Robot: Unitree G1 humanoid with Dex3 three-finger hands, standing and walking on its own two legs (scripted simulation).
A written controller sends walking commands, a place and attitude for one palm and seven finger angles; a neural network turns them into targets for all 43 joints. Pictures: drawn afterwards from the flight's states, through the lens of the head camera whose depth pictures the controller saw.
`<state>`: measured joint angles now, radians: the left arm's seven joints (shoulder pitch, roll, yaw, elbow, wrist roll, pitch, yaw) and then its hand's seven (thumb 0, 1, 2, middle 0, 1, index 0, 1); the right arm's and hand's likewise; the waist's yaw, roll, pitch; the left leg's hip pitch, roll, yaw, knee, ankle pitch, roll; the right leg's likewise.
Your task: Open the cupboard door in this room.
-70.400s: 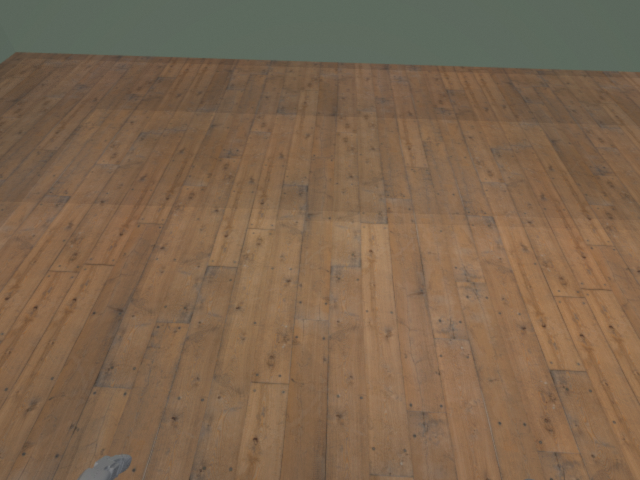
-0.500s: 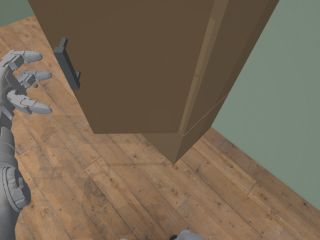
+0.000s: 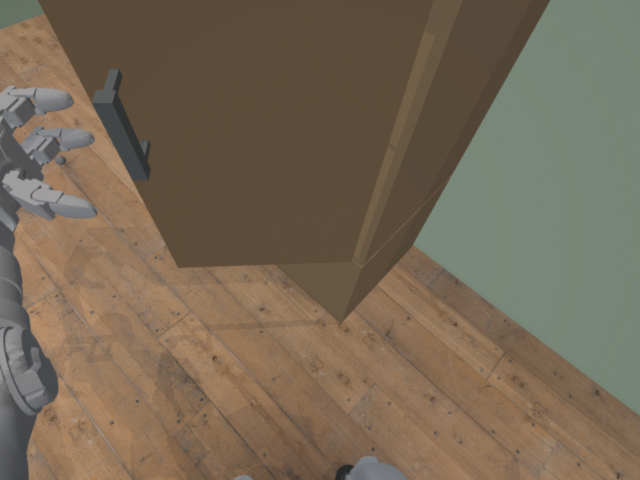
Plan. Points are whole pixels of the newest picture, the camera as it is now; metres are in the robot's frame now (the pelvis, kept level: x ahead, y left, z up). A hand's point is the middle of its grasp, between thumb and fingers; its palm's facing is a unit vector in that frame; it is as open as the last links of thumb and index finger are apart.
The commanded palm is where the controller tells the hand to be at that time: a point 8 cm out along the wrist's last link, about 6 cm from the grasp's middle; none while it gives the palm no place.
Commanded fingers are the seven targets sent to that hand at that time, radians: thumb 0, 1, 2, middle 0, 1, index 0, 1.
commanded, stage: move the hooked fingers beside the handle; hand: left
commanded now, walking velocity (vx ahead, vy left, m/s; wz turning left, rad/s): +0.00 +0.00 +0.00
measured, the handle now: (128, 127) +0.51 +0.21 +0.11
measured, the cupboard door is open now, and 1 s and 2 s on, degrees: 47 47 47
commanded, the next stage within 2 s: slide the fingers in behind the handle in 0.88 s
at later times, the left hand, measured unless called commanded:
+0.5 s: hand (63, 163) +0.45 +0.27 +0.12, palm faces +0.02 -1.00 +0.00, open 14.0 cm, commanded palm +0.43 +0.32 +0.11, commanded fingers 0.00 -0.50 0.30 -0.30 -1.20 -0.30 -1.20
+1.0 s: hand (57, 168) +0.45 +0.27 +0.11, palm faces -0.01 -1.00 +0.01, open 14.0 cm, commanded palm +0.43 +0.32 +0.11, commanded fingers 0.00 -0.50 0.30 -0.30 -1.20 -0.30 -1.20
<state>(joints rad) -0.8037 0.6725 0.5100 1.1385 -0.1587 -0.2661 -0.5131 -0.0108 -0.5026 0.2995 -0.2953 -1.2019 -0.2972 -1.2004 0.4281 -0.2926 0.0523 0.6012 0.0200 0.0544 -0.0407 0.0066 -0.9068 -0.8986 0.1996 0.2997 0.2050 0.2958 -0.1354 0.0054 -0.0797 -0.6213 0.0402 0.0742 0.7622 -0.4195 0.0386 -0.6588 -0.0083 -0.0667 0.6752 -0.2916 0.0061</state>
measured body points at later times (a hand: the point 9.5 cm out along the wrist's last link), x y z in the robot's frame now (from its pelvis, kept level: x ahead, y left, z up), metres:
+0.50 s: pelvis -0.01 -0.01 +0.00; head +0.09 +0.01 +0.44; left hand +0.45 +0.32 +0.12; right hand +0.04 -0.28 -0.11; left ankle -0.04 +0.09 -0.71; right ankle +0.01 -0.13 -0.71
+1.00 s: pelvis -0.01 -0.01 +0.00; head +0.09 +0.02 +0.43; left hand +0.45 +0.33 +0.11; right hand +0.02 -0.28 -0.10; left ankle -0.04 +0.09 -0.71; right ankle +0.01 -0.13 -0.71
